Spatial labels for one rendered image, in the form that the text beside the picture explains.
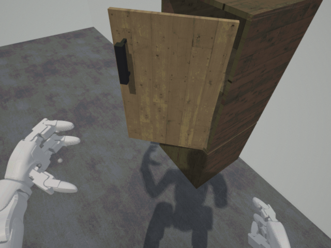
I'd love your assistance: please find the left robot forearm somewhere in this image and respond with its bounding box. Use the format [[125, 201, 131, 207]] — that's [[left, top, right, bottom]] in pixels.
[[0, 179, 32, 248]]

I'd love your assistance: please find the robot right hand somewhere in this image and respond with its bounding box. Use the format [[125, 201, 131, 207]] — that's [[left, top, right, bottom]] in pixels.
[[248, 197, 291, 248]]

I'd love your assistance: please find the cupboard door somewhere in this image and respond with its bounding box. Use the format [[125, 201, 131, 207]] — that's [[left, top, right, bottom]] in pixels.
[[108, 7, 239, 150]]

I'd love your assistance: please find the handle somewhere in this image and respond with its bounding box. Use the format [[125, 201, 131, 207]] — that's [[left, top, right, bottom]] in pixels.
[[114, 38, 130, 85]]

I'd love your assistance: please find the robot left hand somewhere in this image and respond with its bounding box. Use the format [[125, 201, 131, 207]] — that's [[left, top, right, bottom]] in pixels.
[[5, 118, 80, 195]]

